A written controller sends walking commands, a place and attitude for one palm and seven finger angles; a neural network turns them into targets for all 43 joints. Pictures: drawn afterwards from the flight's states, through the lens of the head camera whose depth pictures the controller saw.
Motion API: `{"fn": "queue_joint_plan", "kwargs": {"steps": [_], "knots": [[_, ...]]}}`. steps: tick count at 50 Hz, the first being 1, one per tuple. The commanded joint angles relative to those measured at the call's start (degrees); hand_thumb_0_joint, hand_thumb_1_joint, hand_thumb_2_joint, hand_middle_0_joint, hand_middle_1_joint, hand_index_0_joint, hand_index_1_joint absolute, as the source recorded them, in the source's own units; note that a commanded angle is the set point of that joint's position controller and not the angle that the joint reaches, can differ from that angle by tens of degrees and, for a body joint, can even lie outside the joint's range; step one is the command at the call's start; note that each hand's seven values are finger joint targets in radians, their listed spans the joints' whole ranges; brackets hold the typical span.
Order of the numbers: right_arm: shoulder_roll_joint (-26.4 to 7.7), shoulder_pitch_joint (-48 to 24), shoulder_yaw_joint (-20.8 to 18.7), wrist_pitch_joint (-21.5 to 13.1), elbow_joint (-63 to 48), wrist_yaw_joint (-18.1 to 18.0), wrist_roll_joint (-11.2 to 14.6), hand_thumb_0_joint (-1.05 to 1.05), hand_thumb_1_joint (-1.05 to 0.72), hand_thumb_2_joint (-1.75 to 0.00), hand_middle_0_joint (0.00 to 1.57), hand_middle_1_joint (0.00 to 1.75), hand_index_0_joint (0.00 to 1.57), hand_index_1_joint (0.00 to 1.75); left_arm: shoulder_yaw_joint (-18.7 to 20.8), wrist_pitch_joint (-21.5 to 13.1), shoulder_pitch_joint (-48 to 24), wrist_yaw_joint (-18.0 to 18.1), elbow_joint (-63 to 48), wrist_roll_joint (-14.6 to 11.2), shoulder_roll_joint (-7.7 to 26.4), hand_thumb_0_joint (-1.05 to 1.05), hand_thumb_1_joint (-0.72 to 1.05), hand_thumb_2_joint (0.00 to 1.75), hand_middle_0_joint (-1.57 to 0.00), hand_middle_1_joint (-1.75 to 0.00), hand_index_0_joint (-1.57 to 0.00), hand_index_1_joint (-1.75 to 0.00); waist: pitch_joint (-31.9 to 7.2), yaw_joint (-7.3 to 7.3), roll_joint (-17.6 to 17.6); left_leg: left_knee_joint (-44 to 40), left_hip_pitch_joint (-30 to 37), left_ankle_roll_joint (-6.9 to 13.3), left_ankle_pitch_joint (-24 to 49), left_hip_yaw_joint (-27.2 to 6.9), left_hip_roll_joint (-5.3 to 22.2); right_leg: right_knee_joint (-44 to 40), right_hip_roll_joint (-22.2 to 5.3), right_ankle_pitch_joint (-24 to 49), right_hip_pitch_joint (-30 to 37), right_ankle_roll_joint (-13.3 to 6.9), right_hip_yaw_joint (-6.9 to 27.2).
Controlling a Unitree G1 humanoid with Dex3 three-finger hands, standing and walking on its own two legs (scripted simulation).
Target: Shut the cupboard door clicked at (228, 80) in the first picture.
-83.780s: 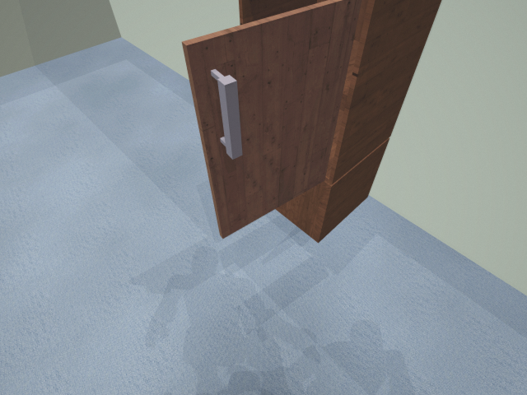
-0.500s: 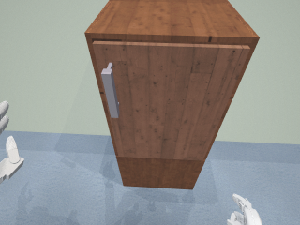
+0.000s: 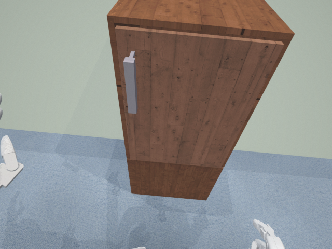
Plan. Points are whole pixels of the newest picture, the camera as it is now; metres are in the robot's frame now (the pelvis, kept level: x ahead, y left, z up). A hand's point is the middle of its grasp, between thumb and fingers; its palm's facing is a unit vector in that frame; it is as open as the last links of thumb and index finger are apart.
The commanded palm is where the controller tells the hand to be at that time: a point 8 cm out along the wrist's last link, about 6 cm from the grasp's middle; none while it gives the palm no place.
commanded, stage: step back with the hand held close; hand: left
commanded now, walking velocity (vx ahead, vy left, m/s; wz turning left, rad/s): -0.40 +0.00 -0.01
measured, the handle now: (132, 83) +0.53 +0.13 +0.12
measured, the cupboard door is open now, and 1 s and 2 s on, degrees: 0 0 0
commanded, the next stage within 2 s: stop stepping back and stand still in 0.42 s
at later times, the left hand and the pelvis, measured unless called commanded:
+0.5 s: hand out of the picture +0.12 +0.24 +0.19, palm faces +0.27 -0.86 -0.44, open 7.5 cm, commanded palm +0.05 +0.29 +0.20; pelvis -0.10 +0.00 +0.00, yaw -3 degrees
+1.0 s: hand out of the picture +0.02 +0.27 +0.20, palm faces +0.30 -0.81 -0.50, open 7.5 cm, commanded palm -0.03 +0.32 +0.20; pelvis -0.18 +0.02 +0.02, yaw -2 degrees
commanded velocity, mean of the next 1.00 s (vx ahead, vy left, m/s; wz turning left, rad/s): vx -0.09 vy -0.01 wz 0.01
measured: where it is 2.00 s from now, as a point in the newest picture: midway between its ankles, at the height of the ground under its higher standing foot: outside the picture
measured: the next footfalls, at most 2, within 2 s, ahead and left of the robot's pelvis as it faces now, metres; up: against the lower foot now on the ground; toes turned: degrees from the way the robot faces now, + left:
right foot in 0.48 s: -0.18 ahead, -0.12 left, +0.00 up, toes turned -4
left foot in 0.68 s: +0.00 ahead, +0.09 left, +0.00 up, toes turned -5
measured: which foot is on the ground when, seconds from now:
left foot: down 0.00-0.54, up 0.56-0.66, down 0.68-0.98, up 1.00-1.00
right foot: down 0.00-0.06, up 0.08-0.46, down 0.48-1.00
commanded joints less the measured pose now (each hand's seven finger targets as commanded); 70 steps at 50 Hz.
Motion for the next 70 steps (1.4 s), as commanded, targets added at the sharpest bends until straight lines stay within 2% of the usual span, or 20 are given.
{"fn": "queue_joint_plan", "kwargs": {"steps": [1,5,7,14,21,24,26,28,32,35,39,43,47,51,55,57,59,66,67,70], "knots": [[-7.9,-5.7,-2.8,-2.9,-9.0,-1.0,0.1,0.0,-0.9,-0.9,0.2,0.3,0.2,0.3,10.3,-4.6,0.1,2.0,-13.1,-0.5,14.2,0.0,0.9,0.9,-0.2,-0.3,-0.2,-0.3,-5.9,-0.07,3.6,-12.9,-1.0,-0.7,-10.4,-14.5,9.7,-7.3,-7.4,-10.0,4.8,-3.1,12.3],[-8.1,-5.8,-3.4,-4.5,-8.7,-1.6,-1.0,0.0,-0.9,-0.9,0.2,0.3,0.2,0.3,10.1,-4.7,-1.5,0.8,-12.3,-0.3,11.8,0.0,0.9,0.9,-0.2,-0.3,-0.2,-0.3,-5.8,0.58,11.1,-31.2,-15.7,3.9,-24.4,-26.2,21.3,17.3,2.7,-8.3,19.9,0.6,4.6],[-7.1,-6.1,-3.3,-5.3,-7.9,-1.3,-1.3,0.0,-0.9,-0.9,0.2,0.3,0.2,0.3,8.9,-4.7,-2.1,0.3,-12.0,-0.9,11.1,0.0,0.9,0.9,-0.2,-0.3,-0.2,-0.3,-6.2,0.83,5.6,-27.6,-6.6,3.8,-13.5,-24.3,20.5,16.2,2.1,-12.9,13.0,0.5,5.6],[-6.1,-6.2,-2.5,-7.5,-4.1,0.4,-1.3,0.0,-0.9,-0.9,0.2,0.3,0.2,0.3,4.0,-4.2,-3.7,-0.6,-15.1,-2.4,10.2,0.0,0.9,0.9,-0.2,-0.3,-0.2,-0.3,-13.6,1.25,10.7,-29.3,20.6,-2.8,2.7,-16.6,16.3,-0.2,2.8,-19.6,5.5,0.1,1.5],[-5.7,-7.1,-2.6,-5.7,-5.1,1.4,-1.9,0.0,-0.9,-0.9,0.2,0.3,0.2,0.3,11.1,-4.5,2.3,-1.8,-18.1,-4.6,17.2,0.0,0.9,0.9,-0.2,-0.3,-0.2,-0.3,-21.1,1.88,14.1,-26.6,25.1,-7.5,13.3,-9.3,12.4,-13.3,3.9,-12.4,12.9,-1.0,-1.4],[-5.3,-7.9,-1.9,-3.9,-6.2,1.5,-1.1,0.0,-0.9,-0.9,0.2,0.3,0.2,0.3,12.8,-5.3,3.4,-1.9,-18.4,-5.9,18.2,0.0,0.9,0.9,-0.2,-0.3,-0.2,-0.3,-16.4,0.94,7.2,-16.0,22.9,-7.7,2.4,-3.8,8.3,-21.7,-4.3,-10.2,6.5,-3.5,3.4],[-5.4,-8.8,-2.3,-4.3,-6.1,0.6,0.0,0.0,-0.9,-0.9,0.2,0.3,0.2,0.3,13.5,-5.2,2.3,-1.2,-18.9,-6.2,19.7,0.0,0.9,0.9,-0.2,-0.3,-0.2,-0.3,-12.6,0.94,-8.2,5.7,27.8,-8.1,-2.5,-4.0,2.4,-27.3,-16.1,-19.4,-14.1,-6.9,10.6],[-4.6,-7.1,-1.7,-3.2,-5.3,-0.3,-0.5,0.0,-0.9,-0.9,0.2,0.3,0.2,0.3,10.8,-1.4,6.3,-0.5,-12.1,-4.7,15.6,0.0,0.9,0.9,-0.2,-0.3,-0.2,-0.3,-2.9,-0.33,-6.6,16.4,14.9,-6.9,-3.2,-6.4,3.1,-22.0,-20.1,-13.1,-13.4,-11.3,11.5],[-6.9,-6.0,-0.9,-3.8,-4.5,-2.2,0.4,0.0,-0.9,-0.9,0.2,0.3,0.2,0.3,3.9,1.6,-13.3,0.8,-3.7,-1.4,11.9,0.0,0.9,0.9,-0.2,-0.3,-0.2,-0.3,9.2,-1.93,3.4,-3.2,10.6,-4.0,0.9,-8.1,6.5,-15.7,-12.0,-14.8,-8.3,-3.8,6.1],[-7.1,-5.2,-1.3,-6.4,-5.8,-2.6,1.7,0.0,-0.9,-0.9,0.2,0.3,0.2,0.3,2.0,0.6,-10.3,0.7,-1.2,-0.9,10.4,0.0,0.9,0.9,-0.2,-0.3,-0.2,-0.3,6.4,-0.41,-0.6,-7.8,12.1,-2.0,-0.3,-10.6,6.9,-16.2,-7.6,-10.8,-1.9,-1.3,6.8],[-6.6,-6.1,-0.9,-8.6,-6.6,-1.9,0.4,0.0,-0.9,-0.9,0.2,0.3,0.2,0.3,4.8,-2.0,-8.9,0.2,-14.6,-1.6,11.9,0.0,0.9,0.9,-0.2,-0.3,-0.2,-0.3,-1.2,0.17,11.8,-32.7,5.3,-2.1,-24.2,-24.9,11.4,-2.4,1.4,-14.2,13.3,0.3,0.8],[-5.4,-5.1,-1.0,-9.9,-6.4,-0.9,-0.6,0.0,-0.9,-0.9,0.2,0.3,0.2,0.3,8.0,-2.6,2.7,0.2,-17.0,-1.9,13.2,0.0,0.9,0.9,-0.2,-0.3,-0.2,-0.3,-7.4,1.01,14.8,-31.1,4.6,-5.8,-20.0,-15.6,8.6,-8.4,2.2,-14.0,21.3,-1.1,-1.0],[-4.6,-3.8,-1.7,-7.3,-5.6,-0.6,-0.8,0.0,-0.9,-0.9,0.2,0.3,0.2,0.3,10.6,-1.2,10.4,0.2,-10.3,-3.1,13.5,0.0,0.9,0.9,-0.2,-0.3,-0.2,-0.3,-7.8,0.38,3.6,-15.2,7.1,-6.1,-11.8,-6.4,4.1,-14.8,-3.8,-20.8,15.7,-5.1,2.2],[-6.3,-3.9,-2.5,-4.8,-4.1,-0.9,-0.4,0.0,-0.9,-0.9,0.2,0.3,0.2,0.3,8.5,-0.8,-3.3,1.4,-7.4,-2.3,12.2,0.0,0.9,0.9,-0.2,-0.3,-0.2,-0.3,3.3,-0.34,-9.0,19.4,-3.5,-5.0,-5.3,-5.6,4.4,-24.7,-21.6,-31.7,2.5,-14.7,25.9],[-6.2,-4.4,-1.8,-5.6,-3.5,-1.9,0.2,0.0,-0.9,-0.9,0.2,0.3,0.2,0.3,-0.1,0.1,-16.1,1.3,-0.9,0.0,8.0,0.0,0.9,0.9,-0.2,-0.3,-0.2,-0.3,6.4,-1.83,-1.9,-3.0,13.7,-3.0,-6.8,-0.9,4.6,-11.6,-12.5,-28.6,-5.4,-6.5,7.6],[-8.5,-5.3,-2.2,-7.1,-5.5,-2.5,0.5,0.0,-0.9,-0.9,0.2,0.3,0.2,0.3,-0.1,-0.6,-18.6,1.4,-6.9,-0.1,8.4,0.0,0.9,0.9,-0.2,-0.3,-0.2,-0.3,6.3,-1.49,15.1,-20.1,16.0,1.1,-18.0,-21.3,13.5,6.2,-2.4,-20.6,-8.1,-0.8,0.0],[-6.3,-6.6,-1.3,-8.5,-5.4,-1.9,0.2,0.0,-0.9,-0.9,0.2,0.3,0.2,0.3,3.7,-1.5,-14.1,1.0,-8.0,-0.4,11.3,0.0,0.9,0.9,-0.2,-0.3,-0.2,-0.3,2.6,-0.77,14.6,-33.1,7.8,2.7,-36.3,-34.0,19.7,19.4,-0.3,-18.2,-1.6,0.1,2.7],[-4.7,-6.5,-1.0,-8.3,-6.4,0.2,-0.6,0.0,-0.9,-0.9,0.2,0.3,0.2,0.3,9.0,-1.4,2.2,1.0,-11.5,-1.0,12.3,0.0,0.9,0.9,-0.2,-0.3,-0.2,-0.3,-2.3,1.44,13.5,-26.5,-4.3,-2.0,-24.2,-9.9,11.7,-4.3,0.3,-11.8,22.4,-1.1,-2.0],[-4.2,-5.9,-0.9,-7.4,-6.5,0.2,-0.7,0.0,-0.9,-0.9,0.2,0.3,0.2,0.3,7.6,-1.0,2.9,0.9,-10.0,-1.0,10.7,0.0,0.9,0.9,-0.2,-0.3,-0.2,-0.3,-1.9,0.99,9.5,-21.6,-4.8,-3.0,-21.4,-7.9,9.6,-10.0,-1.3,-12.4,23.1,-1.7,0.7],[-4.1,-4.6,-1.6,-5.5,-5.9,0.3,-0.6,0.0,-0.9,-0.9,0.2,0.3,0.2,0.3,7.5,-0.3,-1.2,1.2,-6.1,-1.6,11.1,0.0,0.9,0.9,-0.2,-0.3,-0.2,-0.3,-0.4,0.66,-9.7,9.4,-4.2,-5.2,-7.9,-3.6,2.7,-26.3,-19.8,-22.7,11.5,-10.3,30.9]]}}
